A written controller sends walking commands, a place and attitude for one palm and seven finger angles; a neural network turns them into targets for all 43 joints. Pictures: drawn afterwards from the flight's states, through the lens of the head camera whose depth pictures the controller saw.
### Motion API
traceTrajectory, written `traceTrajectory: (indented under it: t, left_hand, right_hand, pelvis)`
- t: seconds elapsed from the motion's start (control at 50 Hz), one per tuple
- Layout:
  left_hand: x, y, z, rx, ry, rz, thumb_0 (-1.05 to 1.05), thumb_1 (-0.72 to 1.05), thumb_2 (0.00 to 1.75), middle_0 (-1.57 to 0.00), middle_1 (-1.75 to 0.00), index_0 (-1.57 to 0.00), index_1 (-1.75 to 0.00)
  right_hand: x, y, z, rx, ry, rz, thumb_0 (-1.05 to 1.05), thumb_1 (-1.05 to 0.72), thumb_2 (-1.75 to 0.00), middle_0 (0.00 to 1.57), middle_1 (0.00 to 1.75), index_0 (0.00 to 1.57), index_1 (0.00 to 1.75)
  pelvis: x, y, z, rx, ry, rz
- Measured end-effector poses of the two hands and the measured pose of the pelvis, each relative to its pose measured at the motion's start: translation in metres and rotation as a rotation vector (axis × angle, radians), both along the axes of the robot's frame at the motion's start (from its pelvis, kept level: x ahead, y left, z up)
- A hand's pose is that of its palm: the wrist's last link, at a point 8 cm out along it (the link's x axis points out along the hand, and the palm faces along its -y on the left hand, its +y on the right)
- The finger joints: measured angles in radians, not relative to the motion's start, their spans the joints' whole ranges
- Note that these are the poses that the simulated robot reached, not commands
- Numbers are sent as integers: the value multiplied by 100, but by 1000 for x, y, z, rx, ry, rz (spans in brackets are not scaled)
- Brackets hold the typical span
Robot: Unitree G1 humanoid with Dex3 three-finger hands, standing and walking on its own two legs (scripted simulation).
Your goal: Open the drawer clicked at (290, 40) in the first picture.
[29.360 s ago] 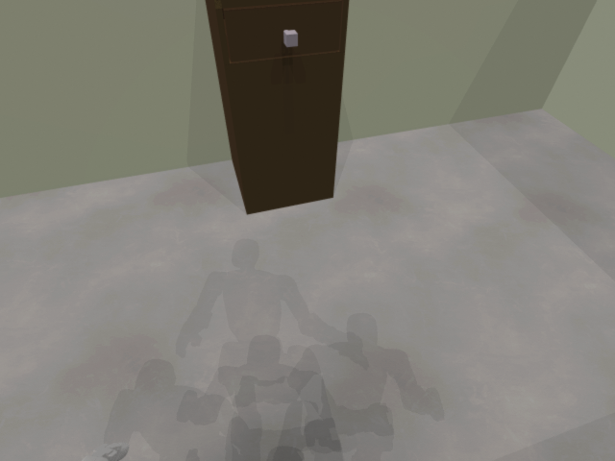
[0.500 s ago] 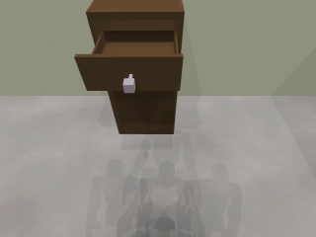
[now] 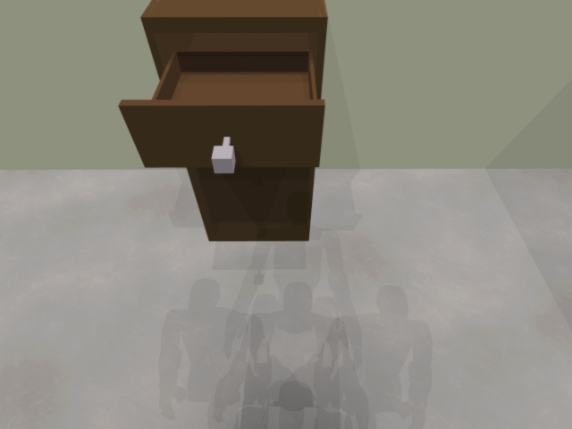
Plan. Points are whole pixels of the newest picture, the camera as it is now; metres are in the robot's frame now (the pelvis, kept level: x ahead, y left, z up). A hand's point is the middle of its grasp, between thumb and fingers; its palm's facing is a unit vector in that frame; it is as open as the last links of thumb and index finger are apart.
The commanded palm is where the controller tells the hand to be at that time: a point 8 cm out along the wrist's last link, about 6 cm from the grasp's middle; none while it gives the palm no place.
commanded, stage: look to check the result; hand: left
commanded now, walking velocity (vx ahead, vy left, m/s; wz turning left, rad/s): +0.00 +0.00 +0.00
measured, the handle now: (225, 152) +0.59 +0.16 +0.02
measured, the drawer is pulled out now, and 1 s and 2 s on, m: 0.30 0.30 0.30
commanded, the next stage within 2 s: stand and wait in 0.46 s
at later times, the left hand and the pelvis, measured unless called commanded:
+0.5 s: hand out of the picture +0.05 +0.18 -0.17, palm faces +0.01 -0.97 -0.23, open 7.4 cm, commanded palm none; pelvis +0.02 -0.01 +0.00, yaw -1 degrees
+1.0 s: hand out of the picture +0.06 +0.19 -0.17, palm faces -0.01 -0.97 -0.24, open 7.4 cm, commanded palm none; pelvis +0.03 -0.01 +0.00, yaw -1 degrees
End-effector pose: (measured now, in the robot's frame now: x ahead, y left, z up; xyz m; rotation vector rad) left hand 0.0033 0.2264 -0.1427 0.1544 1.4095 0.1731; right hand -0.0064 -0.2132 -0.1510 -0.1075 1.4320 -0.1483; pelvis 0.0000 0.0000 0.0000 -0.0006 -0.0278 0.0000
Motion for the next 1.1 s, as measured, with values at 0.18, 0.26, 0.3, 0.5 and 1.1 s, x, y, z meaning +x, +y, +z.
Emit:
traceTrajectory:
  t: [0.18, 0.26, 0.3, 0.5, 1.1]
  left_hand:
    - [8, -4, 1, 1, 8, -7, 1, 91, 90, -20, -30, -20, -30]
    - [15, -5, 2, 2, 1, -11, 1, 91, 90, -20, -30, -20, -30]
    - [19, -5, 2, 3, -6, -13, 1, 91, 90, -20, -30, -20, -30]
    - [39, 0, 5, 18, -43, -30, 1, 91, 90, -20, -30, -20, -30]
    - [54, 7, 7, 28, -36, -47, 1, 91, 90, -20, -30, -20, -30]
  right_hand:
    - [16, -10, 1, -11, -11, 7, 1, -91, -89, 20, 30, 20, 30]
    - [22, -14, 2, -16, -18, 9, 1, -91, -89, 20, 30, 20, 30]
    - [26, -16, 3, -19, -22, 9, 1, -91, -89, 20, 30, 20, 30]
    - [39, -25, 5, -35, -44, 14, 1, -91, -89, 20, 30, 20, 30]
    - [49, -32, 9, -54, -37, 14, 1, -91, -89, 20, 30, 20, 30]
  pelvis:
    - [9, -4, 1, 0, 1, -6]
    - [13, -6, 2, 1, 1, -7]
    - [14, -7, 2, 0, 1, -7]
    - [21, -9, 3, 0, 0, -11]
    - [31, -9, 5, 1, 9, -21]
